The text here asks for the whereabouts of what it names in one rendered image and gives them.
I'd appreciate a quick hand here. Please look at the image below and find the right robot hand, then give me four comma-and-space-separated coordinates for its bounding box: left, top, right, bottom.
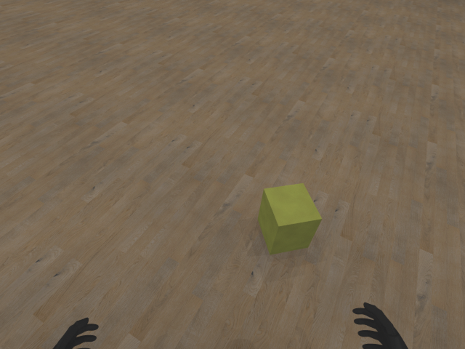
352, 302, 408, 349

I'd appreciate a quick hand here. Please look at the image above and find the left robot hand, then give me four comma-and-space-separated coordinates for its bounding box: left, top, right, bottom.
53, 318, 99, 349

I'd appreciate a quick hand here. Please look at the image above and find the carton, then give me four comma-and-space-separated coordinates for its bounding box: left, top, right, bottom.
258, 183, 322, 255

